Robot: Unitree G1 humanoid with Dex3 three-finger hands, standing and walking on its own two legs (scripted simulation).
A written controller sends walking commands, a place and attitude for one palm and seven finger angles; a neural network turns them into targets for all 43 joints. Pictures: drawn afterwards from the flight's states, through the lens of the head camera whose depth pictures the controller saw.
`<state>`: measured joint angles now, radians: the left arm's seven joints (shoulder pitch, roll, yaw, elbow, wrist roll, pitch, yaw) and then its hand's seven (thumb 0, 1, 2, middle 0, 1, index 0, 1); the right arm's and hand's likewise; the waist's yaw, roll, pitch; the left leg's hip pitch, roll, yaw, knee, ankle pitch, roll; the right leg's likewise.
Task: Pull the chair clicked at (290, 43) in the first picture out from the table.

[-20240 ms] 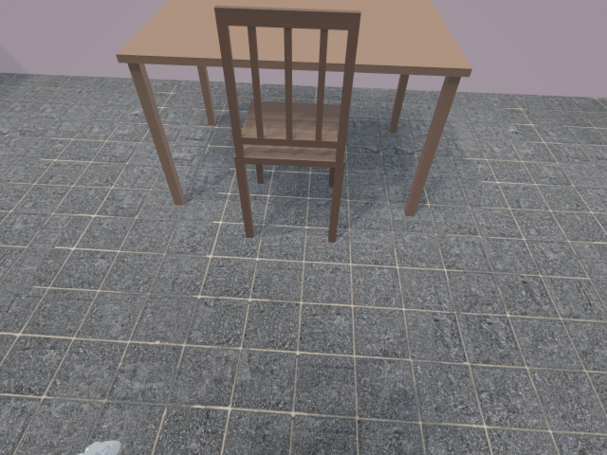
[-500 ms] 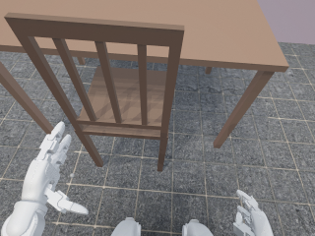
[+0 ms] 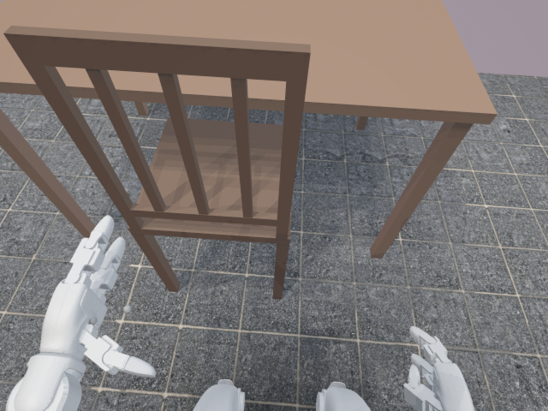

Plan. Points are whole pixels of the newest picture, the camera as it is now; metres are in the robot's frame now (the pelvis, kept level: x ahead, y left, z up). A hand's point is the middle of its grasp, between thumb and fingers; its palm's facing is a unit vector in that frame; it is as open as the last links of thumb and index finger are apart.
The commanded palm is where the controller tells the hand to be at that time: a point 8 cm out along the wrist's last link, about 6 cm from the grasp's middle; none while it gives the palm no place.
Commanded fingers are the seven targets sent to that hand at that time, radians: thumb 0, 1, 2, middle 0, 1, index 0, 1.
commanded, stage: aim the fingers beside a spindle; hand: left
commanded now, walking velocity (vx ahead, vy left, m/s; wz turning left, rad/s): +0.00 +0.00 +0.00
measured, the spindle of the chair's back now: (189, 157) +0.53 +0.18 +0.01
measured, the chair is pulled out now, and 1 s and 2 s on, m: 0.00 0.00 0.00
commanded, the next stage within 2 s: none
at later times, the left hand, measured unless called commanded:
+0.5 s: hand (150, 282) +0.28 +0.19 +0.02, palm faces -0.03 -1.00 -0.04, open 16.9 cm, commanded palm +0.27 +0.24 +0.03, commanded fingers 0.00 -0.50 0.30 -0.06 -0.08 -0.06 -0.08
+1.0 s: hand (173, 257) +0.33 +0.17 +0.00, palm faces -0.04 -1.00 -0.04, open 16.9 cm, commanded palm +0.32 +0.23 +0.01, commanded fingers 0.00 -0.50 0.30 -0.06 -0.08 -0.06 -0.08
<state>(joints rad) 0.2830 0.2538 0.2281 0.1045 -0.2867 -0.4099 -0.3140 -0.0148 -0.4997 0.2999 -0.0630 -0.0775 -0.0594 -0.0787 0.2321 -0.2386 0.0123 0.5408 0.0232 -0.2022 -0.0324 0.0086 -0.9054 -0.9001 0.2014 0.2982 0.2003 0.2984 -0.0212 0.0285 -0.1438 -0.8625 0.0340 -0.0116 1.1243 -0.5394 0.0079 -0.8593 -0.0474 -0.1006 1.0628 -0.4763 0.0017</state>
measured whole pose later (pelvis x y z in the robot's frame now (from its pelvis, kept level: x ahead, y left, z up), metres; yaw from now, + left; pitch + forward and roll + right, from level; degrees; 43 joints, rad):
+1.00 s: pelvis -0.01 +0.00 -0.02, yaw -1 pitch +21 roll -2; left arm -0.15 0.25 0.21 0.45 -0.21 -0.46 -0.24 -0.01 -0.50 0.30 -0.06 -0.08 -0.06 -0.08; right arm 0.22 -0.25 0.01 0.58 0.00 -0.13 -0.02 0.01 -0.91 -0.90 0.20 0.30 0.20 0.30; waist -0.05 0.02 -0.15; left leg -1.03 0.03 0.00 1.23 -0.56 0.01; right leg -1.05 -0.05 -0.08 1.19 -0.50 0.00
